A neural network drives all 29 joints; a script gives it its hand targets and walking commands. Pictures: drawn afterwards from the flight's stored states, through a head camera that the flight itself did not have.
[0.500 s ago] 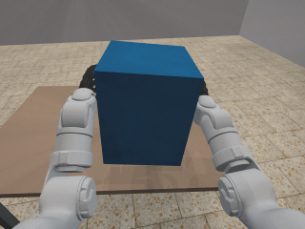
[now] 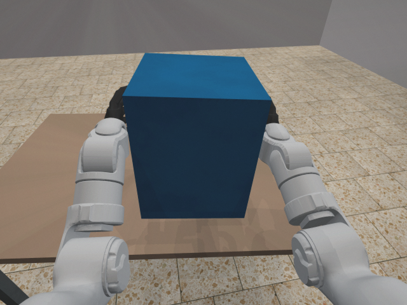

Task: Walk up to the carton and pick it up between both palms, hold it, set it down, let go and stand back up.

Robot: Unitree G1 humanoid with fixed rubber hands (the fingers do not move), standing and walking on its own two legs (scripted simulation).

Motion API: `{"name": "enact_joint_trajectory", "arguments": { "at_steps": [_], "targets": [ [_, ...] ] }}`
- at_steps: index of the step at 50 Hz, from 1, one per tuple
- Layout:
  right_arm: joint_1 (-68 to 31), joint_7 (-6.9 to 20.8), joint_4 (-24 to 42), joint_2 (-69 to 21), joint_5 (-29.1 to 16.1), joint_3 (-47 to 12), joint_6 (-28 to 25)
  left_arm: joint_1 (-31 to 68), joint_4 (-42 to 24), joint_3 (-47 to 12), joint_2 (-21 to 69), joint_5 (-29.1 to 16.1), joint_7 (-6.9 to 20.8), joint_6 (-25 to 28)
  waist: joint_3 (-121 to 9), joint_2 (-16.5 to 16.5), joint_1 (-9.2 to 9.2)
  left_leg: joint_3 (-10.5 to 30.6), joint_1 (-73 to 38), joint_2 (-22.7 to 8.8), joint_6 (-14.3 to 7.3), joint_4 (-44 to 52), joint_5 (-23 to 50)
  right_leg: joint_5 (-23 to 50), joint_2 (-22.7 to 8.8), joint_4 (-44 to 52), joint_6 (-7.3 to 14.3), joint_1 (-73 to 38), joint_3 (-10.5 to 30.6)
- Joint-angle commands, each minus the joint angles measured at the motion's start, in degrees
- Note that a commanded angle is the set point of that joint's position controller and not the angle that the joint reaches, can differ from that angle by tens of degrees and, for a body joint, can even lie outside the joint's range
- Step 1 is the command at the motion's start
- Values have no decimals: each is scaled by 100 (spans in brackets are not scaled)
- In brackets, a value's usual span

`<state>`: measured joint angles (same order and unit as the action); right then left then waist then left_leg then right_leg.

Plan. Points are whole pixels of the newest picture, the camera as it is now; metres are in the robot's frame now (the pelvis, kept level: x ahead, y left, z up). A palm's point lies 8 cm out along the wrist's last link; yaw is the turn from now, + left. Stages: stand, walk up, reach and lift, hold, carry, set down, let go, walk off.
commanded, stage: hold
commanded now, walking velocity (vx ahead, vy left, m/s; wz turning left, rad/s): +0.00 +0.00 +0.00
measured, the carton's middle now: (194, 135) +0.38 -0.01 +0.20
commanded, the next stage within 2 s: none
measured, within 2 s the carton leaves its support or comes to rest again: neither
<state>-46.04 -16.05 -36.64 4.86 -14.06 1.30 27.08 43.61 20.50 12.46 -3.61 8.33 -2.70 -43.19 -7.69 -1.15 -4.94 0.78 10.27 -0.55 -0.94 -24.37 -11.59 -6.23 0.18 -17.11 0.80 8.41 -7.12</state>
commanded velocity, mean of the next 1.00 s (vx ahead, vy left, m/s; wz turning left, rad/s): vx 0.00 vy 0.00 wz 0.00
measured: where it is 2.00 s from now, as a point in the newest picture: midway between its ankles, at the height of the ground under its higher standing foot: outside the picture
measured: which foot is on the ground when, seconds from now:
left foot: down 0.00-1.00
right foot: down 0.00-1.00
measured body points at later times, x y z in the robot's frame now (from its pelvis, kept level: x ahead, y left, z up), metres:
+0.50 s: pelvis +0.00 +0.00 +0.00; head -0.07 +0.01 +0.44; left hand +0.39 +0.14 +0.23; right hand +0.38 -0.16 +0.21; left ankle +0.02 +0.11 -0.75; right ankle +0.04 -0.11 -0.75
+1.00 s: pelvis +0.00 +0.00 +0.00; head -0.07 +0.01 +0.44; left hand +0.39 +0.14 +0.23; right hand +0.38 -0.16 +0.21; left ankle +0.02 +0.11 -0.75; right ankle +0.04 -0.11 -0.75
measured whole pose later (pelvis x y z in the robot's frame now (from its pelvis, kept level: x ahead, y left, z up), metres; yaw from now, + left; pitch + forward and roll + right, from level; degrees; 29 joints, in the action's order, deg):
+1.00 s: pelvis +0.00 +0.00 +0.00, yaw +0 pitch -3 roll -2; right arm -45.3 -16.0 -35.2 5.0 -14.5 0.7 27.7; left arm 42.4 18.2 12.5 -3.2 8.3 -3.0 -44.1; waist -7.7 -1.2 -4.9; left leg 0.8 10.3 -0.6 -0.9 -24.5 -11.6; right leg -6.1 0.2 -17.0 0.8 8.3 -7.1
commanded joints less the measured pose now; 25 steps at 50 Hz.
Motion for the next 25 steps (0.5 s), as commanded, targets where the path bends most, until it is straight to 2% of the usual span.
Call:
{"name": "enact_joint_trajectory", "arguments": {
  "at_steps": [1,2,3,4,5,6,7,8,9,10,11,12,13,14,15,16,17,18,19,20,21,22,23,24,25],
  "targets": [
    [-5828,903,2819,-3878,-1125,-2342,-316,4196,-1357,-2120,4217,-460,703,367,-2528,-55,443,362,-1137,194,148,277,2120,878,428,53,-274,-1388,502],
    [-6035,921,3399,-4060,-1185,-2451,-436,4257,-1660,-2398,4385,-605,694,396,-2835,22,439,321,-1134,221,199,215,2359,1138,488,-15,-315,-1585,436],
    [-5829,873,3098,-4025,-1080,-2374,-339,4007,-1357,-2094,4207,-411,721,334,-2445,114,448,337,-1004,254,147,304,2056,990,469,59,-295,-1553,442],
    [-5973,877,3249,-4127,-1184,-2386,-383,4143,-1463,-2164,4326,-446,704,352,-2563,-62,495,374,-989,271,220,295,2151,1052,484,16,-296,-1533,499],
    [-5929,890,3261,-4014,-1162,-2328,-391,4074,-1511,-2265,4317,-459,724,324,-2553,-29,397,347,-1057,260,201,308,2147,1005,472,37,-292,-1506,473],
    [-5622,874,2972,-4022,-1081,-2273,-300,4095,-1575,-2189,4249,-485,748,334,-2357,136,417,351,-967,254,194,281,2074,1008,485,26,-301,-1574,470],
    [-5929,850,3183,-4049,-1177,-2373,-346,3926,-1376,-2062,4281,-403,774,271,-2490,146,568,268,-969,270,155,284,2114,1052,502,44,-276,-1614,462],
    [-5891,838,2915,-3929,-1092,-2351,-271,4029,-1140,-1886,4115,-335,789,285,-2217,267,563,298,-912,263,120,332,1849,734,462,116,-295,-1492,523],
    [-5828,887,2869,-3881,-1009,-2159,-297,4211,-1197,-2033,4169,-387,777,293,-2147,87,489,278,-844,233,126,424,1520,394,478,131,-262,-1324,483],
    [-5969,872,3348,-4137,-1172,-2242,-391,4152,-1566,-2218,4406,-581,767,351,-2672,-19,451,336,-931,247,144,341,1863,900,447,65,-270,-1539,502],
    [-6302,910,3376,-3974,-1089,-2187,-413,4388,-1437,-2250,4420,-554,730,370,-2614,72,531,350,-822,218,143,377,1585,485,482,59,-255,-1284,472],
    [-6176,918,3242,-4037,-1067,-2175,-352,4502,-1367,-2164,4319,-491,693,372,-2415,-31,495,345,-813,211,136,379,1478,414,397,99,-257,-1253,520],
    [-6133,972,2746,-4024,-989,-2057,-314,4458,-1239,-2091,4282,-437,667,383,-2203,-18,514,318,-743,210,83,526,1141,31,431,175,-226,-1119,505],
    [-6052,979,2667,-4009,-948,-2066,-330,4345,-1111,-2024,4328,-401,702,372,-2007,41,544,337,-714,192,70,546,1207,113,378,168,-238,-1155,482],
    [-5929,968,2685,-4099,-922,-2111,-354,4462,-1358,-2119,4343,-441,725,387,-2337,171,495,306,-777,211,37,490,1417,413,422,78,-290,-1358,460],
    [-5821,927,3059,-4108,-1071,-2300,-411,4159,-1700,-2195,4365,-469,735,395,-2773,102,498,304,-1070,215,121,338,1943,930,451,4,-289,-1564,487],
    [-5995,911,2967,-3996,-1116,-2219,-332,4276,-1473,-2149,4307,-466,711,360,-2559,34,608,319,-954,206,127,340,1760,606,440,26,-257,-1352,496],
    [-5934,946,2920,-4034,-1029,-2202,-320,4285,-1512,-2156,4233,-401,692,364,-2400,48,539,299,-1007,200,136,412,1679,524,419,76,-277,-1269,470],
    [-6014,968,2486,-3956,-948,-2087,-275,4291,-971,-1926,4116,-305,675,321,-1713,118,549,283,-723,255,72,557,1188,104,378,215,-248,-1074,535],
    [-6138,948,2907,-4000,-1017,-2163,-349,4135,-977,-1954,4314,-352,721,279,-2084,97,546,320,-791,240,108,489,1402,257,434,139,-250,-1220,494],
    [-5750,978,2641,-4019,-929,-2070,-326,4267,-1373,-2079,4358,-454,744,381,-2333,108,515,305,-858,199,106,520,1472,382,473,74,-250,-1300,429],
    [-5926,985,2955,-4125,-1068,-2222,-386,4323,-1590,-2198,4355,-543,730,418,-2634,121,564,322,-862,226,97,436,1501,482,448,11,-286,-1368,494],
    [-5871,963,2644,-4016,-941,-2109,-285,4245,-1260,-1934,4187,-386,723,362,-2098,205,550,296,-725,193,72,496,1306,240,414,81,-249,-1256,500],
    [-5930,1006,2472,-4132,-859,-2104,-313,4461,-1228,-1955,4229,-381,720,453,-2171,145,596,288,-749,194,37,593,1066,35,397,121,-242,-1126,450],
    [-6088,989,2718,-4048,-939,-2148,-342,4093,-921,-1779,4156,-243,747,341,-2197,302,622,274,-637,247,-49,544,1065,133,358,125,-295,-1311,528]
  ]
}}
